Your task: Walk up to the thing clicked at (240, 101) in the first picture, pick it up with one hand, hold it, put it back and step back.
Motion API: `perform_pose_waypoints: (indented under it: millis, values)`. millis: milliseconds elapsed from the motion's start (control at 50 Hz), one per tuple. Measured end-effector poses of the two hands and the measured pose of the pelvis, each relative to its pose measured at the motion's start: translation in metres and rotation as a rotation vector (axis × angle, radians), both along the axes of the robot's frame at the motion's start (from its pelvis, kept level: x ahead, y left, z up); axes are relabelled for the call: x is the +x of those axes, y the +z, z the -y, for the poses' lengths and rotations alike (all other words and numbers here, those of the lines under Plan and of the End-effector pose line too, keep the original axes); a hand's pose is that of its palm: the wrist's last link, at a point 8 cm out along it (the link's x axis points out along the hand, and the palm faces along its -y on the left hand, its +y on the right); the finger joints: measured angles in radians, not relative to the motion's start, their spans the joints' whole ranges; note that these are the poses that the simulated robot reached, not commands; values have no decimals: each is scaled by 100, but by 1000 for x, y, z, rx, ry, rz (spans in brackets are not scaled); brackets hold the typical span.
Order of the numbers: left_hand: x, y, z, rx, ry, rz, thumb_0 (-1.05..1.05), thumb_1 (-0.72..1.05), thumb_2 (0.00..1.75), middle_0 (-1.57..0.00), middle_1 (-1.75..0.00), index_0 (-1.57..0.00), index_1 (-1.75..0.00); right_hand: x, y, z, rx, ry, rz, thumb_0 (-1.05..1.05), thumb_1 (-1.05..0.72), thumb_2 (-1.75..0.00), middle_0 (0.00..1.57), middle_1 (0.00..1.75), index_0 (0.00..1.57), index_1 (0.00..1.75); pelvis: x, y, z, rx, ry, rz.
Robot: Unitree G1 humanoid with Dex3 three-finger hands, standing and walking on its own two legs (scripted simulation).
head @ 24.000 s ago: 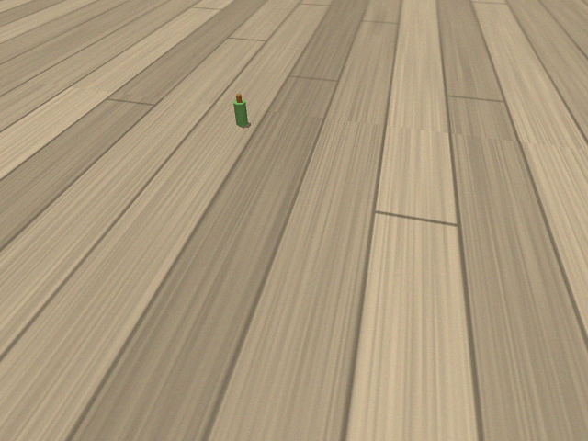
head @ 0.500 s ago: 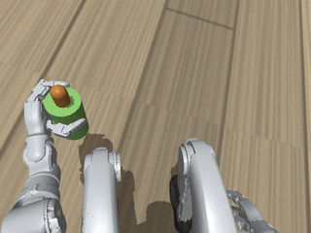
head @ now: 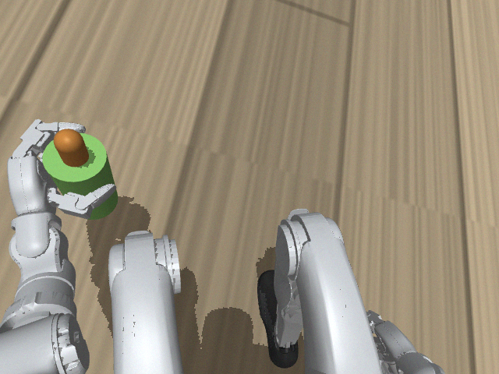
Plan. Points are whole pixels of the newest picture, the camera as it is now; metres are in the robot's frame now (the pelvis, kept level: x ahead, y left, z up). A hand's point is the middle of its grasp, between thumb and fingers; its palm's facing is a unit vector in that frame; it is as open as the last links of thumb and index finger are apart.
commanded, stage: crouch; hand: left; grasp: from the side
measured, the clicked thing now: (83, 173) +0.43 +0.23 -0.09
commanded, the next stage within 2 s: lower in 0.06 s
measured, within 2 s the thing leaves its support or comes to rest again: neither
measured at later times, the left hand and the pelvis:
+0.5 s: hand (91, 181) +0.43 +0.23 -0.14, palm faces +0.16 -0.99 -0.01, open 11.1 cm; pelvis -0.01 +0.00 -0.02, yaw -3 degrees
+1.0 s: hand (95, 184) +0.44 +0.23 -0.17, palm faces +0.20 -0.98 +0.01, open 11.0 cm; pelvis -0.02 +0.02 -0.03, yaw -5 degrees
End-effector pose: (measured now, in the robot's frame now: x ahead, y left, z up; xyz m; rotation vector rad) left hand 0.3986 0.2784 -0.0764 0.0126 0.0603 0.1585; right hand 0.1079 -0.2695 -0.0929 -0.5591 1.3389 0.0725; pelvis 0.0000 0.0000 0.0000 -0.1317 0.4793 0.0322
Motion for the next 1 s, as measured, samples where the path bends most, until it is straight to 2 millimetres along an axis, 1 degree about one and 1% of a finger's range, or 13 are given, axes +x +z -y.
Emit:
perform_pose_waypoints:
  millis: [100, 180, 260, 340, 420, 560, 640, 780, 880, 1000]
  values:
    - [-4, -11, 0, -3, 0, -7, 3, -47, 106, -68, -103, -63, -101, 7, 0, -2, -9, 26, 0, 0, -92, -91, 20, 30, 20, 30, 0, -3, -1, -8, -1, 8]
    - [-5, -16, 0, 1, 0, 0, 3, -47, 106, -68, -103, -63, -101, 13, -1, -3, -14, 49, 0, 0, -92, -91, 20, 30, 20, 30, 0, -5, -1, -12, -2, 15]
    - [-3, -18, -1, 5, 7, 10, 3, -47, 106, -68, -103, -63, -101, 16, -2, -3, -17, 68, -3, 0, -92, -91, 20, 30, 20, 30, 0, -7, -2, -17, -3, 21]
    - [0, -29, -1, 3, 17, -7, 3, -48, 106, -69, -103, -63, -101, 18, -3, -4, -24, 90, -4, 0, -93, -91, 20, 30, 20, 30, -1, -11, -3, -26, -9, 38]
    - [3, -44, 2, 3, 9, -17, 3, -48, 106, -69, -103, -63, -101, 15, -2, -5, -37, 113, -12, 0, -93, -91, 20, 30, 20, 30, -4, -16, -4, -37, -17, 60]
    - [3, -67, 3, -11, 9, 0, 3, -47, 106, -69, -102, -64, -100, 3, 4, -4, -81, 150, -58, 0, -92, -91, 20, 30, 20, 30, -7, -22, -6, -58, -27, 97]
    - [4, -72, 0, -6, 20, 6, 3, -47, 105, -69, -102, -64, -100, -2, 9, -4, -106, 168, -72, 0, -93, -91, 21, 30, 20, 30, -8, -24, -7, -71, -29, 116]
    - [6, -77, -3, 6, 31, 5, 3, -47, 105, -69, -102, -64, -100, -8, 13, -5, -125, 194, -74, 0, -93, -91, 21, 30, 20, 30, -12, -27, -12, -91, -35, 141]
    - [7, -82, 0, -3, 31, 3, 3, -47, 105, -69, -102, -64, -100, -10, 16, -9, -131, 215, -69, 0, -92, -91, 21, 30, 20, 30, -14, -29, -14, -103, -41, 161]
    - [6, -94, 4, -24, 46, 2, 3, -47, 105, -69, -102, -63, -100, -11, 19, -14, -142, 246, -69, 0, -92, -91, 21, 30, 20, 30, -16, -32, -16, -117, -49, 183]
